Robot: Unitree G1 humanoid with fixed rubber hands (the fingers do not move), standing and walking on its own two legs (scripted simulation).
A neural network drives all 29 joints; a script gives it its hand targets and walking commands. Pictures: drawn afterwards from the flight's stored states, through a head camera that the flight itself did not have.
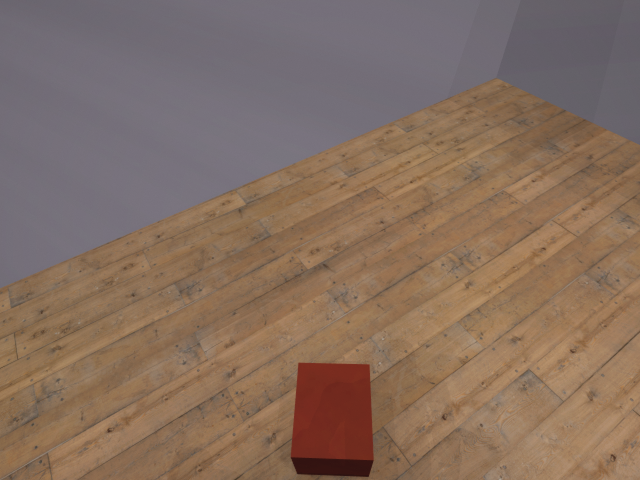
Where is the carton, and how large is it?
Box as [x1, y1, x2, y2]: [291, 363, 373, 476]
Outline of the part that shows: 298,363 291,447 291,458 297,473 368,476 373,460 369,364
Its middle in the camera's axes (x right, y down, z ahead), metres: +0.03 +0.49 +1.07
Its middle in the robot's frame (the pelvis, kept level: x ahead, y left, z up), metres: +0.41 +0.02 -0.66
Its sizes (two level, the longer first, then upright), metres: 0.238 0.199 0.202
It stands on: the floor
